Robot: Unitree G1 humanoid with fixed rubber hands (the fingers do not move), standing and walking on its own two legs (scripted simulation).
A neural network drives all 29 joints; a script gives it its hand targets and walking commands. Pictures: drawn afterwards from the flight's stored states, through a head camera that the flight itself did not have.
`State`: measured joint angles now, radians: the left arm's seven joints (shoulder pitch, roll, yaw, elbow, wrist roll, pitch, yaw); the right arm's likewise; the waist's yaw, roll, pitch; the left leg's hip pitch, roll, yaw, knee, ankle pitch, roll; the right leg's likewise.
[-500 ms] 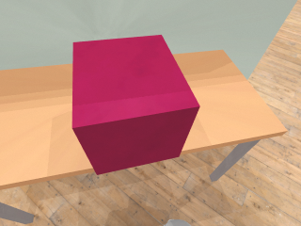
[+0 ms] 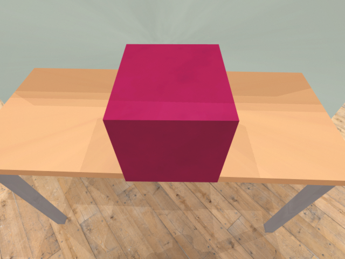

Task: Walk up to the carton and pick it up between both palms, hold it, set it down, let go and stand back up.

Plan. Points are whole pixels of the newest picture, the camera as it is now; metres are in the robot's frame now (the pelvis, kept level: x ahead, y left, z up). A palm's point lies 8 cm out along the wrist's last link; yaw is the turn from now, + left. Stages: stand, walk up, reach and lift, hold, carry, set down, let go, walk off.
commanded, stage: walk up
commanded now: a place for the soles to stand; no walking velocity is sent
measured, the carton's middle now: (171, 113) +0.50 +0.01 +0.04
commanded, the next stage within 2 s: none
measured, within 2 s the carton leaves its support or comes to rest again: neither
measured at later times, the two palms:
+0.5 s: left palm out of the picture +0.01 +0.25 -0.13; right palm out of the picture +0.05 -0.24 -0.12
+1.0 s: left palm out of the picture +0.00 +0.29 -0.13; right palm out of the picture +0.08 -0.19 -0.13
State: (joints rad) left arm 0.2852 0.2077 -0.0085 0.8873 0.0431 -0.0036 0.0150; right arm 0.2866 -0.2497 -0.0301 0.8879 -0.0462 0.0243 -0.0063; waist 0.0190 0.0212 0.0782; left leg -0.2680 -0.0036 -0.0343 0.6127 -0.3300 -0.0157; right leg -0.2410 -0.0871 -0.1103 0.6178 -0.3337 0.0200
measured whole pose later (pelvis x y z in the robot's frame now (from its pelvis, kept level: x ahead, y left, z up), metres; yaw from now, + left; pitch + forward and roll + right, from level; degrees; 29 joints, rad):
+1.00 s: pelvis +0.04 +0.06 +0.01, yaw +4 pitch -1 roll +0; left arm 0.37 0.22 -0.06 1.00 0.03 -0.02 0.04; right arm 0.26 -0.24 0.04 0.99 -0.02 0.02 -0.02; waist 0.01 0.01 0.04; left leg -0.22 -0.06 0.04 0.52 -0.29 0.07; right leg -0.17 -0.06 -0.03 0.52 -0.32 0.04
